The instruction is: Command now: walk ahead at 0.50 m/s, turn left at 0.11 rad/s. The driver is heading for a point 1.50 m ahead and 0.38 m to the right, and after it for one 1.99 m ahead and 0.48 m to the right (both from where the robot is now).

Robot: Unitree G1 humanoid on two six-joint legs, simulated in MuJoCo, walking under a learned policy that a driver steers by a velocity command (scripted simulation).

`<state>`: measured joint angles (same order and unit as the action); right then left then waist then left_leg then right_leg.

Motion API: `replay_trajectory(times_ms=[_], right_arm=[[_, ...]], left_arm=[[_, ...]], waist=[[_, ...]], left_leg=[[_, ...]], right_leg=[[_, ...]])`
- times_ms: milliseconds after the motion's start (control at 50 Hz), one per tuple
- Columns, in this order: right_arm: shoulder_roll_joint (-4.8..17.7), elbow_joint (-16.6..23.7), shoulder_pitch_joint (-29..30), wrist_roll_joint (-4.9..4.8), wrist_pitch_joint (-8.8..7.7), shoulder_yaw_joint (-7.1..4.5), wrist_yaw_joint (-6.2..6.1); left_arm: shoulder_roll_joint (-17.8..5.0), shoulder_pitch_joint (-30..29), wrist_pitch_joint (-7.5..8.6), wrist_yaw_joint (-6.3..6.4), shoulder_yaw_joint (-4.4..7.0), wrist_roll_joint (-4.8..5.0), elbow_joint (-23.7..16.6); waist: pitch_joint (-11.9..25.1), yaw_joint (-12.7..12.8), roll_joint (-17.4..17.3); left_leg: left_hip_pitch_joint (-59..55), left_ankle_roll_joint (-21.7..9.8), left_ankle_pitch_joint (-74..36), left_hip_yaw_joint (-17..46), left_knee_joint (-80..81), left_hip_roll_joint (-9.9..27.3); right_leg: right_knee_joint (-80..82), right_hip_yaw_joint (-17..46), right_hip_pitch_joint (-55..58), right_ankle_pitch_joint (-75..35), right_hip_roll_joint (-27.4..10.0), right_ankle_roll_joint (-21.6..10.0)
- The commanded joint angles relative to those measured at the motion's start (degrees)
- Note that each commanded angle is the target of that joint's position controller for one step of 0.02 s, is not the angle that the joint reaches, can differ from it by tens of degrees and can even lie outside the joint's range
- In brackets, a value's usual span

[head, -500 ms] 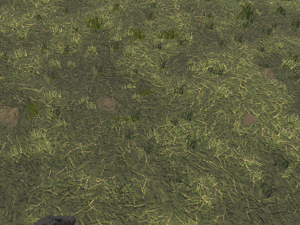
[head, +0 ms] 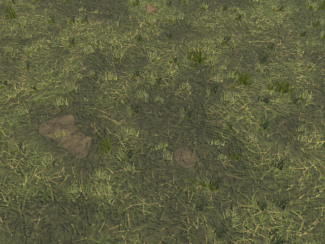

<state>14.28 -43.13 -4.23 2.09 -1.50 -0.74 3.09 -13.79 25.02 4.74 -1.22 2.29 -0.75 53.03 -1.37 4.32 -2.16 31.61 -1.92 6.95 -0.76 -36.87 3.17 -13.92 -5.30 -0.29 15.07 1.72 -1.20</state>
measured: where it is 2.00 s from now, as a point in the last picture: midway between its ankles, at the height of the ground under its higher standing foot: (193, 233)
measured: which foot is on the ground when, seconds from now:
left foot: up 0.00-0.06, down 0.08-0.56, up 0.58-1.00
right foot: down 0.00-0.10, up 0.12-0.54, down 0.56-1.00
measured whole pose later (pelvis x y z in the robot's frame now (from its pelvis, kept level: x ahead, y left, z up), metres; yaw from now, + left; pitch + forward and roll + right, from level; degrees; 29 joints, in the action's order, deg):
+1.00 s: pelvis +0.32 +0.01 -0.01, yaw -28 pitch +1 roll +1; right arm 14.7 -45.4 -10.0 0.9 2.6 -2.6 -2.1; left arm -15.8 12.9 -2.6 -0.2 4.8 -1.5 45.1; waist -2.0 2.4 0.0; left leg 25.2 2.0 22.0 3.8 -46.9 0.4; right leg -24.1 7.1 -20.1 4.5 8.6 -5.4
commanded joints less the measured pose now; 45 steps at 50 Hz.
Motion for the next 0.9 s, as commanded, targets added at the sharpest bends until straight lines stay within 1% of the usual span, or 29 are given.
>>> replay_trajectory(times_ms=[20, 40, 60, 80, 100, 120, 140, 160, 180, 200, 220, 280, 300, 340, 420, 460, 520, 540, 560, 580, 600, 620, 640, 660, 680, 700, 760, 860, 900], right_arm=[[4.42, 4.27, 3.19, -0.04, -1.06, -0.84, -0.59], [4.69, 3.54, 0.88, 0.22, -1.30, -1.07, -0.87], [5.26, 1.52, -4.76, 0.73, -1.87, -1.58, -1.29], [7.82, -1.42, -14.10, 1.60, -2.56, -2.66, -1.96], [13.78, -1.97, -22.23, 2.68, -2.85, -4.11, -2.91], [15.61, -2.71, -22.55, 0.41, -1.96, -4.88, -3.15], [11.83, -2.06, -17.80, -0.38, -1.73, -3.93, -3.15], [8.00, -1.63, -13.66, -0.60, -2.12, -2.93, -2.98], [5.58, -1.61, -11.29, -0.59, -2.55, -2.30, -2.92], [4.38, -2.09, -10.58, -0.80, -3.03, -1.92, -3.12], [4.06, -2.44, -10.47, -0.71, -3.52, -1.85, -3.26], [5.02, -4.02, -12.54, -1.21, -4.84, -2.36, -3.44], [4.98, -4.35, -12.89, -1.27, -4.97, -2.39, -3.61], [4.57, -5.10, -13.49, -1.37, -4.88, -2.27, -3.97], [5.18, -6.23, -14.11, -1.57, -4.10, -2.33, -4.58], [6.22, -7.10, -15.52, -1.61, -3.57, -2.70, -4.92], [8.12, -7.02, -14.37, -1.75, -2.47, -3.59, -5.73], [8.51, -6.68, -13.75, -1.80, -1.91, -3.83, -5.78], [8.91, -6.29, -13.57, -2.09, -1.52, -4.01, -5.49], [4.00, -4.15, -17.93, -1.43, -1.40, -2.92, -5.09], [4.02, -2.71, -20.47, -1.95, -0.32, -2.83, -4.85], [5.47, -3.23, -17.85, -0.69, 0.28, -2.86, -4.78], [5.39, -2.40, -13.69, -0.90, 0.33, -2.87, -4.64], [5.30, -2.12, -11.29, -0.68, 0.39, -2.95, -4.81], [5.49, -1.72, -11.14, -0.06, 1.10, -3.06, -4.89], [5.08, -2.19, -12.52, 0.32, 2.06, -3.01, -4.89], [3.82, -2.01, -13.38, -0.23, 3.33, -2.79, -4.82], [4.89, 0.35, -7.34, -0.43, 4.14, -3.08, -5.14], [5.08, 1.06, -5.80, -0.69, 4.03, -3.09, -5.22]], left_arm=[[-10.16, -0.24, 0.19, 0.32, 2.15, -0.04, -2.02], [-10.40, -0.41, -0.12, 0.45, 2.17, 0.02, -1.70], [-9.70, 0.05, -0.45, 0.51, 1.89, 0.30, -1.14], [-8.03, 0.23, -0.46, 0.53, 1.25, 0.40, -1.48], [-3.19, 0.59, -0.26, 0.21, -0.17, 1.51, -4.93], [-5.40, 2.03, -0.71, 0.80, 0.75, 0.89, -4.86], [-8.01, -0.59, -1.31, 1.11, 1.65, 0.19, -4.23], [-6.59, -2.26, -1.29, 0.67, 1.42, 0.42, -4.13], [-5.54, -2.56, -1.63, 0.44, 1.40, 0.55, -3.59], [-5.22, -2.31, -2.31, 0.14, 1.53, -0.32, -3.16], [-4.39, -1.42, -3.00, -0.27, 1.46, -0.82, -2.43], [-3.37, -4.90, -4.00, -1.10, 1.73, -0.76, -3.55], [-3.19, -6.63, -4.16, -1.18, 1.79, -0.81, -4.12], [-2.50, -9.31, -4.24, -1.20, 1.62, -1.04, -5.40], [-0.37, -16.32, -4.06, -1.75, 0.31, -0.98, -8.15], [-1.02, -16.72, -4.09, -1.87, 0.33, -1.38, -8.84], [-3.55, -11.25, -3.72, -1.44, 1.26, -2.00, -8.28], [-4.60, -7.01, -3.17, -1.08, 1.84, -2.20, -7.25], [-6.72, -2.05, -2.27, -0.33, 2.67, -2.69, -6.12], [-13.82, -1.84, -1.89, 0.41, 4.32, -2.29, -6.56], [-17.43, -0.91, -2.98, 0.58, 5.63, 0.42, -7.55], [-15.20, -3.91, -4.23, 0.94, 5.40, 1.75, -9.17], [-11.47, -8.32, -5.01, 1.36, 4.35, 1.55, -9.81], [-8.49, -10.86, -5.49, 1.60, 3.41, 1.08, -9.75], [-7.25, -12.03, -5.70, 1.82, 3.12, 1.17, -9.86], [-6.87, -12.68, -5.69, 1.77, 2.97, 0.72, -9.95], [-9.28, -12.54, -5.04, 1.18, 3.71, 0.01, -10.24], [-10.42, -11.61, -6.26, 1.30, 4.35, -0.20, -10.88], [-10.67, -11.11, -6.65, 1.29, 4.57, -0.36, -11.02]], waist=[[-1.70, -2.31, 7.81], [-0.81, -3.62, 7.55], [1.67, -6.27, 5.39], [7.53, -9.88, 2.24], [15.65, -12.27, -8.35], [16.99, -11.00, -12.65], [9.21, -9.23, -5.33], [3.98, -7.53, -3.35], [1.44, -6.00, -2.93], [-0.12, -4.76, -4.02], [-0.21, -4.03, -3.96], [-0.88, -3.24, -2.20], [-1.75, -3.15, -1.63], [-2.40, -2.79, -1.48], [-2.44, -4.51, -3.23], [-1.22, -4.89, -3.60], [2.17, -2.59, -4.10], [4.77, -0.87, -2.78], [7.95, 2.13, 1.40], [12.90, -1.33, 12.62], [21.89, -1.30, 15.64], [19.35, -0.85, 5.78], [10.76, -1.64, 3.84], [4.81, -3.29, 1.49], [3.05, -4.43, 2.53], [3.75, -5.16, 3.53], [6.48, -5.63, 4.19], [5.30, -3.03, 7.86], [4.56, -2.32, 8.36]], left_leg=[[-6.35, -1.56, 2.06, -2.94, 4.07, -1.65], [-10.05, -2.43, 3.21, -3.54, 6.32, -2.84], [-18.52, -3.46, 2.35, -3.53, 10.47, -4.09], [-31.49, -5.18, 3.75, 0.36, 11.55, -1.09], [-47.09, -9.38, 12.48, 21.62, 15.45, 16.20], [-46.62, -12.54, 12.78, 36.57, 22.05, 22.49], [-40.40, -11.31, 13.30, 28.87, 21.93, 19.85], [-33.68, -9.93, 10.42, 21.69, 23.77, 16.93], [-29.19, -7.83, 7.47, 16.17, 25.99, 14.30], [-26.27, -6.56, 3.99, 12.22, 27.33, 12.48], [-25.00, -6.08, 0.65, 9.19, 28.10, 11.46], [-25.94, -6.29, -7.60, 3.25, 29.44, 10.99], [-26.26, -6.46, -13.89, 1.15, 29.01, 11.04], [-26.33, -6.63, -27.68, -3.82, 26.68, 10.43], [-25.52, -5.56, -33.86, -10.82, 22.91, 8.26], [-28.84, -5.16, -37.73, -11.33, 19.17, 9.37], [-32.02, -4.32, -47.12, -11.34, 7.10, 10.69], [-31.78, -3.62, -44.10, -11.46, -1.46, 10.09], [-27.74, -1.23, -31.96, -12.39, -14.76, 7.56], [-12.72, 1.20, 13.61, -12.30, -32.12, 1.17], [-0.55, 2.98, 32.50, -2.87, -45.88, -7.78], [1.86, 3.00, 27.99, 2.85, -46.06, -3.19], [3.10, 3.12, 23.45, 2.62, -43.17, -1.74], [2.66, 3.40, 20.42, 2.78, -37.99, -0.18], [0.39, 3.71, 18.35, 3.00, -33.85, 0.56], [-2.63, 3.90, 16.91, 2.60, -31.98, 0.13], [-4.68, 4.38, 15.36, 2.51, -27.30, -1.09], [-1.58, 5.14, 13.63, 3.88, -18.66, -1.63], [-1.45, 5.08, 13.89, 4.36, -15.66, -2.21]], right_leg=[[1.72, 8.00, -3.23, -24.45, -15.70, -7.74], [-1.85, 7.35, -2.52, -29.38, -15.56, -7.23], [-10.01, 5.75, -3.83, -34.74, -13.55, -6.28], [-21.61, 3.97, -9.48, -30.66, -10.57, -5.05], [-41.02, 0.14, -25.20, -8.05, -4.62, -2.43], [-51.80, 3.67, -34.56, 15.04, 0.71, -2.65], [-54.82, 8.29, -37.24, 12.07, -2.86, -3.49], [-53.11, 8.56, -36.50, 7.56, -4.94, -3.54], [-50.48, 8.24, -34.41, 4.81, -6.21, -3.31], [-49.01, 8.16, -32.83, 3.24, -6.89, -2.73], [-49.25, 7.85, -31.46, 1.55, -6.81, -2.20], [-49.07, 7.38, -34.98, -3.53, -6.98, -1.32], [-48.41, 6.99, -36.55, -5.03, -6.92, -0.85], [-44.41, 5.35, -37.25, -7.76, -6.45, 0.05], [-27.87, 0.08, -30.29, -15.20, -4.11, -0.58], [-24.26, -1.49, -28.15, -14.27, -2.66, -1.86], [-21.17, -2.38, -22.20, -7.07, 0.55, -5.21], [-17.56, -1.99, -17.69, -7.85, 1.86, -6.54], [-10.69, 1.03, -9.80, -19.34, 0.64, -8.43], [-17.61, 17.72, 4.08, -54.67, -14.97, -13.07], [-13.51, 37.86, 13.08, -62.33, -24.63, -24.74], [-9.94, 33.65, 8.21, -47.79, -23.18, -23.86], [-7.08, 29.65, -0.38, -36.88, -20.46, -21.88], [-4.63, 26.35, -7.18, -31.51, -16.85, -18.59], [-3.47, 23.71, -11.35, -28.71, -14.06, -16.45], [-2.98, 21.91, -13.88, -27.47, -12.21, -15.06], [-3.01, 21.05, -15.15, -24.95, -9.96, -13.54], [0.09, 26.84, -14.49, 0.01, -8.58, -11.70], [0.49, 29.44, -13.93, 4.10, -8.71, -11.44]])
